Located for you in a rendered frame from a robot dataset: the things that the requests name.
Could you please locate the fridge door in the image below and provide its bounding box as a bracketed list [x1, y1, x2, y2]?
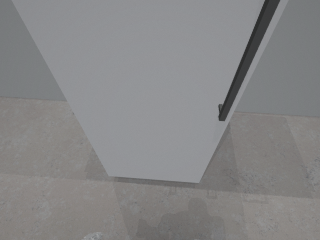
[12, 0, 289, 183]

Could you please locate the handle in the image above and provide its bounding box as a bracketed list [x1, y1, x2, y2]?
[218, 0, 280, 121]

